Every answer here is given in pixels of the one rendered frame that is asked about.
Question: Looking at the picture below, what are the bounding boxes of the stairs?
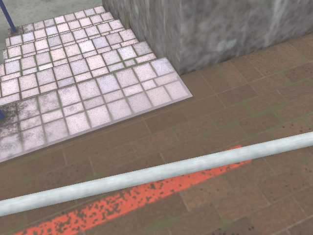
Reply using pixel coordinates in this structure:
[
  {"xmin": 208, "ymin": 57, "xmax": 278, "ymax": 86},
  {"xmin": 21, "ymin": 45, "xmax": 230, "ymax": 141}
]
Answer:
[{"xmin": 0, "ymin": 5, "xmax": 157, "ymax": 107}]

